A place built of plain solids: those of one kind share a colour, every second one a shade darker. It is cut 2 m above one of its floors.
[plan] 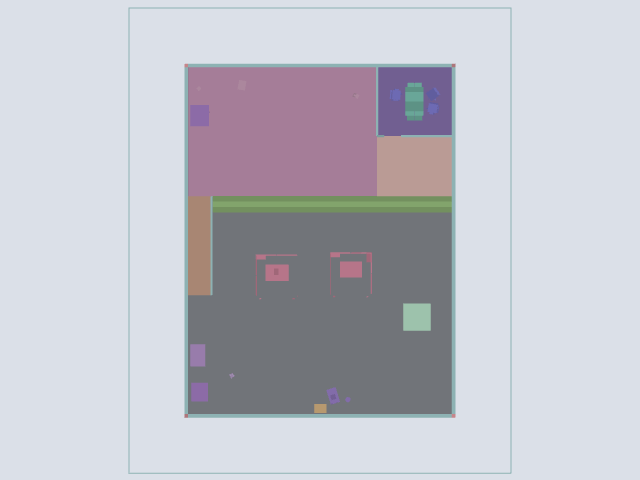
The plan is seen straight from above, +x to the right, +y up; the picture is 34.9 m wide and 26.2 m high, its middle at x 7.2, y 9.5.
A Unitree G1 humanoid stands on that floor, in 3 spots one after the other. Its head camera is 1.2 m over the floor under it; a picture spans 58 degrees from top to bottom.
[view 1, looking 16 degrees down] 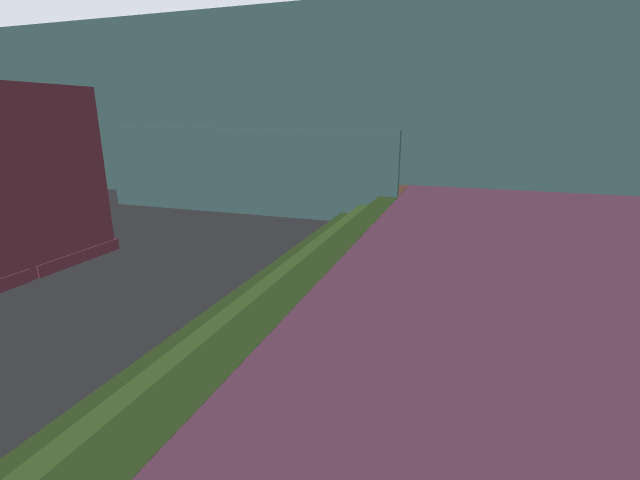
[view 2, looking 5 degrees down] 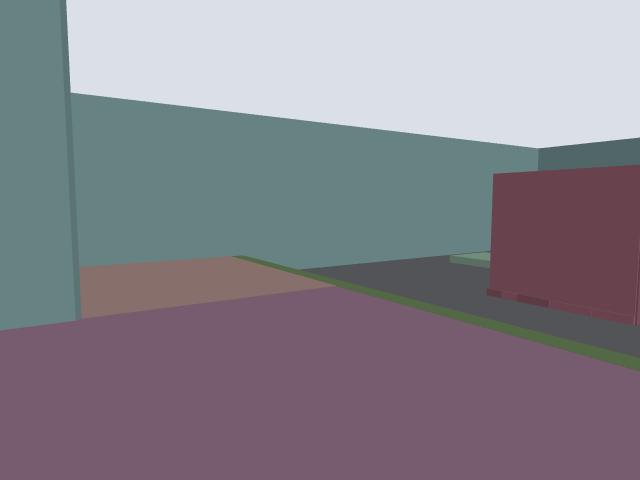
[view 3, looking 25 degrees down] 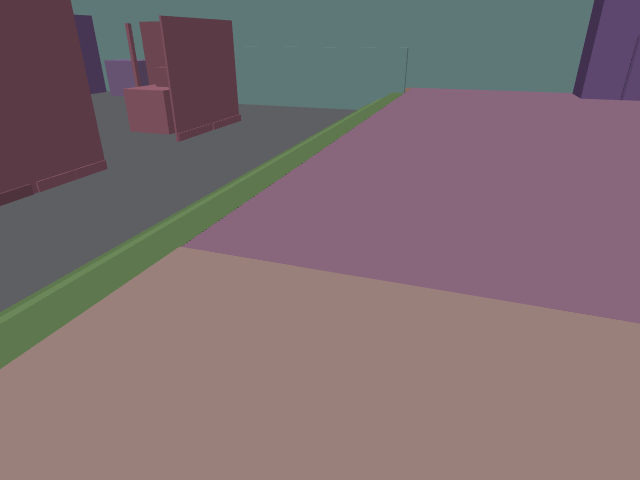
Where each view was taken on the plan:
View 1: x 7.90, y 12.90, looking -161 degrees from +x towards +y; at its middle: steps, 4.89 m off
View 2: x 5.29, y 15.44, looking -33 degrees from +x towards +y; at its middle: wall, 10.90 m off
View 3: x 12.37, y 13.54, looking -161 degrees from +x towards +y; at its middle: lab_raised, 2.84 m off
